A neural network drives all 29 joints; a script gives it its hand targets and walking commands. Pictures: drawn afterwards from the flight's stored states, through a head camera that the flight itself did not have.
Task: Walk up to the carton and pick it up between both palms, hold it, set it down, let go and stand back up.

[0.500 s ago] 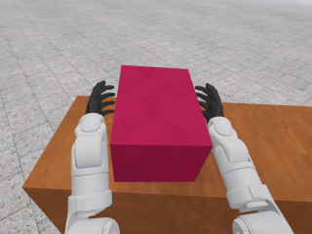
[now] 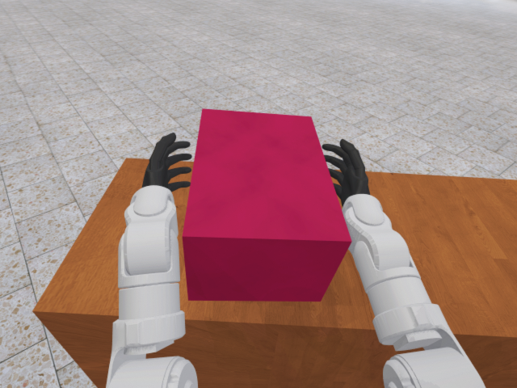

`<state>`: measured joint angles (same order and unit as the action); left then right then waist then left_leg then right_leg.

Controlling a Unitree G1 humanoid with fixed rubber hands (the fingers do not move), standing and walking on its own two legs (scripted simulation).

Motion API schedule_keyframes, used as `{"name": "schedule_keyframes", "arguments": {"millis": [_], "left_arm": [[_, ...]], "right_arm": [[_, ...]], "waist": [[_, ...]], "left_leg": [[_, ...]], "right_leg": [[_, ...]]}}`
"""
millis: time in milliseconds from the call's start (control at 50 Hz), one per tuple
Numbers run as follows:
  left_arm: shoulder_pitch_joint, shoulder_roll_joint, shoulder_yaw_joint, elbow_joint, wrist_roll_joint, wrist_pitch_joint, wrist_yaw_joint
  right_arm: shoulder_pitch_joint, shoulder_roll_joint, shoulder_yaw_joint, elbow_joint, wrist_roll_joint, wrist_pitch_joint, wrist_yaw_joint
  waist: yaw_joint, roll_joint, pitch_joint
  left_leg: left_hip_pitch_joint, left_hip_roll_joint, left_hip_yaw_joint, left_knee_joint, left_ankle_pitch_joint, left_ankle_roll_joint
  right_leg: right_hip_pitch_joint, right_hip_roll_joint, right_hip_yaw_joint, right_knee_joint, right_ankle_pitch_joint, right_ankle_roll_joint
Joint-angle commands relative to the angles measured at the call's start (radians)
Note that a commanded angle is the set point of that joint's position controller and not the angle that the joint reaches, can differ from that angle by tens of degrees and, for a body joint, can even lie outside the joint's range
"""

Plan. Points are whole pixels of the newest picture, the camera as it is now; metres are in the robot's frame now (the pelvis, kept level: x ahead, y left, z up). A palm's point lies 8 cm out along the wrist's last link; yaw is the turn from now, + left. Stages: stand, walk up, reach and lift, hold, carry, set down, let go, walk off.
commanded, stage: hold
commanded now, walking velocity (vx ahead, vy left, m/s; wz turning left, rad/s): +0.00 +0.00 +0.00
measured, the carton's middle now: (256, 197) +0.38 +0.01 +0.15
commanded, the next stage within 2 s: none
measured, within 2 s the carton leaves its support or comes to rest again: neither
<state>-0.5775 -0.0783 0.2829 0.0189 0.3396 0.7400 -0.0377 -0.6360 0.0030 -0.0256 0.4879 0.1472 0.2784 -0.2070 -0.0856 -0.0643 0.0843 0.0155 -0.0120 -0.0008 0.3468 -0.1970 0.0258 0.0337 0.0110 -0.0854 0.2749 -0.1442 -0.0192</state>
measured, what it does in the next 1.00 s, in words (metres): stands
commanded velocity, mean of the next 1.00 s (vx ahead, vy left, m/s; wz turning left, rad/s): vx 0.00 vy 0.00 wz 0.00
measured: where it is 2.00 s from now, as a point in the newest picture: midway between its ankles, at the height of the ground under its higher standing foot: outside the picture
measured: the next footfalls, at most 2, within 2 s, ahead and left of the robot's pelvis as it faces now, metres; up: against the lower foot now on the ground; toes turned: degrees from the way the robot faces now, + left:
none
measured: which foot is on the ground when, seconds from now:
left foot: down 0.00-1.00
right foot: down 0.00-1.00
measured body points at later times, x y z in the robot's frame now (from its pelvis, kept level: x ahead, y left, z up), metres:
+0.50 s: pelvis +0.00 +0.00 +0.00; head -0.03 +0.02 +0.45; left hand +0.37 +0.15 +0.19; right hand +0.37 -0.14 +0.17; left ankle +0.01 +0.10 -0.75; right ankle +0.02 -0.11 -0.75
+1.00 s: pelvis +0.00 +0.00 +0.00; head -0.03 +0.02 +0.45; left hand +0.37 +0.15 +0.19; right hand +0.38 -0.14 +0.18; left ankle +0.01 +0.10 -0.75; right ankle +0.02 -0.11 -0.75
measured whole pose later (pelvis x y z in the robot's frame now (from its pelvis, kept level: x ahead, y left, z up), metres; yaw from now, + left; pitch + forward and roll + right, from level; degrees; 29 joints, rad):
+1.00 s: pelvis +0.00 +0.00 +0.00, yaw +0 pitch -10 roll -1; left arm -0.60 -0.08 0.29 0.03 0.34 0.74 -0.04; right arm -0.65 0.00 -0.03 0.49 0.13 0.28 -0.20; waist -0.08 -0.06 0.09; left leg 0.02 -0.01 0.00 0.34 -0.19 0.03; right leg 0.03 0.01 -0.09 0.27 -0.14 -0.02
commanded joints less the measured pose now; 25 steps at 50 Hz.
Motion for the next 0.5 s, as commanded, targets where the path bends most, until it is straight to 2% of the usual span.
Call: {"name": "schedule_keyframes", "arguments": {"millis": [0,40,80,120,140,160,180,240,320,360,380,400,420,480], "left_arm": [[-0.546,-0.505,-0.536,-0.105,-0.148,-0.048,-0.116],[-0.564,-0.496,-0.541,-0.112,-0.152,-0.052,-0.113],[-0.529,-0.499,-0.531,-0.097,-0.137,-0.039,-0.113],[-0.512,-0.496,-0.533,-0.114,-0.139,-0.033,-0.116],[-0.514,-0.494,-0.526,-0.104,-0.138,-0.029,-0.118],[-0.525,-0.492,-0.519,-0.105,-0.129,-0.029,-0.117],[-0.515,-0.499,-0.524,-0.115,-0.125,-0.024,-0.117],[-0.497,-0.494,-0.526,-0.090,-0.135,-0.017,-0.122],[-0.550,-0.485,-0.538,-0.107,-0.154,-0.042,-0.117],[-0.506,-0.493,-0.532,-0.109,-0.144,-0.032,-0.118],[-0.527,-0.491,-0.533,-0.103,-0.146,-0.033,-0.118],[-0.500,-0.496,-0.524,-0.087,-0.142,-0.030,-0.120],[-0.506,-0.486,-0.513,-0.081,-0.136,-0.030,-0.122],[-0.515,-0.483,-0.511,-0.071,-0.144,-0.038,-0.123]], "right_arm": [[-0.696,0.548,0.406,-0.335,0.080,-0.062,0.074],[-0.673,0.542,0.401,-0.311,0.079,-0.055,0.076],[-0.685,0.537,0.406,-0.325,0.084,-0.058,0.080],[-0.664,0.528,0.404,-0.333,0.083,-0.051,0.076],[-0.691,0.532,0.407,-0.352,0.087,-0.050,0.074],[-0.658,0.522,0.394,-0.297,0.081,-0.039,0.076],[-0.651,0.529,0.391,-0.303,0.081,-0.039,0.079],[-0.695,0.524,0.400,-0.370,0.081,-0.047,0.077],[-0.678,0.533,0.400,-0.341,0.073,-0.047,0.077],[-0.676,0.534,0.421,-0.369,0.078,-0.047,0.074],[-0.669,0.517,0.397,-0.334,0.069,-0.041,0.075],[-0.674,0.521,0.399,-0.353,0.067,-0.045,0.076],[-0.655,0.520,0.391,-0.324,0.063,-0.040,0.077],[-0.697,0.530,0.406,-0.355,0.069,-0.052,0.077]], "waist": [[-0.019,0.085,-0.410],[-0.026,0.098,-0.391],[-0.006,0.111,-0.368],[-0.018,0.103,-0.363],[-0.006,0.097,-0.363],[-0.013,0.108,-0.327],[-0.014,0.112,-0.323],[-0.010,0.093,-0.352],[-0.018,0.088,-0.388],[-0.012,0.081,-0.384],[-0.025,0.091,-0.368],[-0.014,0.072,-0.364],[-0.014,0.078,-0.338],[-0.002,0.063,-0.367]], "left_leg": [[0.067,-0.007,0.009,-0.020,0.346,-0.054],[0.067,-0.008,0.008,-0.022,0.339,-0.060],[0.063,-0.008,0.013,-0.021,0.345,-0.058],[0.077,-0.004,0.008,-0.021,0.368,-0.064],[0.069,-0.008,0.012,-0.022,0.348,-0.058],[0.062,-0.002,0.012,-0.033,0.338,-0.063],[0.070,0.000,0.014,-0.034,0.352,-0.067],[0.054,-0.007,0.015,-0.025,0.329,-0.060],[0.055,-0.005,0.013,-0.029,0.307,-0.055],[0.073,-0.003,0.010,-0.020,0.356,-0.058],[0.071,0.001,0.009,-0.029,0.332,-0.066],[0.068,-0.002,0.011,-0.029,0.322,-0.054],[0.059,-0.004,0.014,-0.035,0.309,-0.054],[0.047,-0.010,0.018,-0.030,0.299,-0.047]], "right_leg": [[0.142,0.034,-0.014,0.007,0.256,0.055],[0.125,0.028,-0.010,0.006,0.244,0.056],[0.116,0.031,-0.010,0.003,0.232,0.049],[0.123,0.034,-0.012,0.002,0.244,0.051],[0.124,0.033,-0.012,-0.004,0.236,0.051],[0.113,0.036,-0.016,-0.004,0.203,0.046],[0.112,0.037,-0.018,-0.004,0.201,0.045],[0.129,0.033,-0.013,-0.006,0.228,0.046],[0.130,0.031,-0.010,0.004,0.223,0.055],[0.138,0.034,-0.013,0.003,0.256,0.053],[0.112,0.037,-0.016,-0.001,0.205,0.050],[0.116,0.036,-0.016,-0.009,0.208,0.050],[0.117,0.031,-0.013,-0.009,0.207,0.050],[0.136,0.028,-0.009,-0.001,0.244,0.054]]}}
